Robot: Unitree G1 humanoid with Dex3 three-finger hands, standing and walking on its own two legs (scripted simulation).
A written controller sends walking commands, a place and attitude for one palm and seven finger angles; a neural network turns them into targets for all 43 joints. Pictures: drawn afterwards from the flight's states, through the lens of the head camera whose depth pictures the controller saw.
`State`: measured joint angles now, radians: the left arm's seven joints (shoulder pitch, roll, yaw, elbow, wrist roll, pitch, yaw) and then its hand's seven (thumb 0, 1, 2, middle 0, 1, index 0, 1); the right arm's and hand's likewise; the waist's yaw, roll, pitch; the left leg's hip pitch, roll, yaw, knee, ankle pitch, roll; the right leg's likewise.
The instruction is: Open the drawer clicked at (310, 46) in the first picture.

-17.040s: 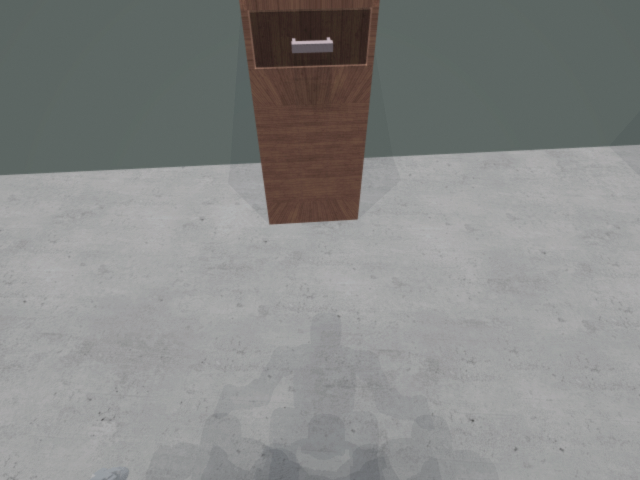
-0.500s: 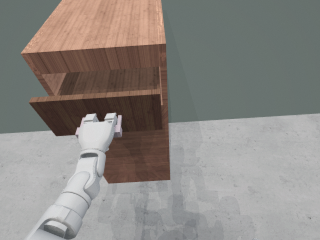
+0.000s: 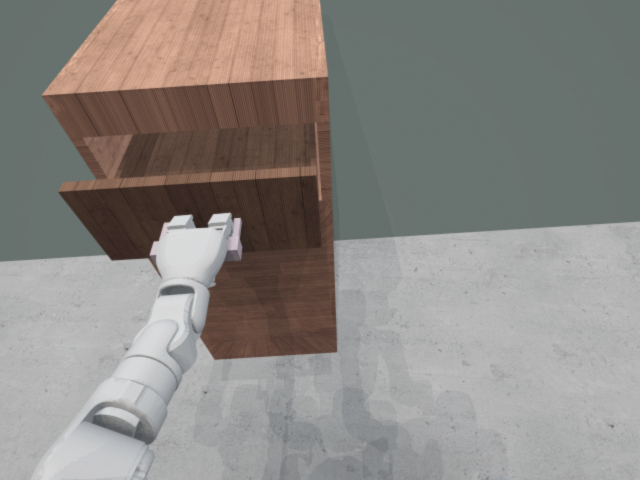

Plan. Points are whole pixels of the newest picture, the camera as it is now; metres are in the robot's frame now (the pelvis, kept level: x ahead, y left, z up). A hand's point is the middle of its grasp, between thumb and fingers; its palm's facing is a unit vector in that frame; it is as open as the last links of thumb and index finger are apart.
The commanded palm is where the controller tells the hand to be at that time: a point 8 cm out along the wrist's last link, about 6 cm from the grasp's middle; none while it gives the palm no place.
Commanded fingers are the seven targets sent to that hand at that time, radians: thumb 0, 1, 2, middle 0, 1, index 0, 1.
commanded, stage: pull the drawer open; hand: left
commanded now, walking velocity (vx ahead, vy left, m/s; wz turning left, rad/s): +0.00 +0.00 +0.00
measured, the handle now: (199, 238) +0.44 +0.20 +0.04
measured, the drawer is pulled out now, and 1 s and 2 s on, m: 0.12 0.24 0.30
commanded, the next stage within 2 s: open the thumb to release the handle in 1.68 s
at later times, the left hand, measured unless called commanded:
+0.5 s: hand (196, 336) +0.30 +0.17 +0.02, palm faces +0.00 -0.11 -0.99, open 5.7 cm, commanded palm +0.26 +0.18 +0.08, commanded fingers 0.00 0.90 0.90 -0.40 -1.35 -0.40 -1.35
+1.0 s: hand (193, 352) +0.27 +0.17 +0.02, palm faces +0.00 -0.11 -0.99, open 5.8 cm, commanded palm +0.22 +0.17 +0.08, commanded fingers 0.00 0.90 0.90 -0.40 -1.35 -0.40 -1.35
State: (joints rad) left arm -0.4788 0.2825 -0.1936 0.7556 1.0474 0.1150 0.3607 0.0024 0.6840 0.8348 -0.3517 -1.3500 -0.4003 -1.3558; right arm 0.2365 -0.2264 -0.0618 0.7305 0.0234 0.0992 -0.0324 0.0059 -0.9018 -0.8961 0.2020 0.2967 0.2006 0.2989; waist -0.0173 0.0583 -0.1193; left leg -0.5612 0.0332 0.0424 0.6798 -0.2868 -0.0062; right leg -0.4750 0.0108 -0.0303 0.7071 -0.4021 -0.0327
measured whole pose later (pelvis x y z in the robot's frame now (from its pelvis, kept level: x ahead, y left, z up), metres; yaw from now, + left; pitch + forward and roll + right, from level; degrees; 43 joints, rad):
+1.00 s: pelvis +0.00 -0.02 +0.00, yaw +0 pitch +5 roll +2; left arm 0.06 0.29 -0.19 0.20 1.03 0.12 0.30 0.02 0.67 0.80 -0.31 -1.35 -0.41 -1.35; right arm 0.13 -0.22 -0.02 0.69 0.00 0.07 -0.02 0.01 -0.90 -0.90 0.20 0.30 0.20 0.30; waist 0.04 0.07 -0.10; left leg -0.43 0.04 0.04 0.62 -0.27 -0.03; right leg -0.37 0.02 -0.02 0.69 -0.41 -0.06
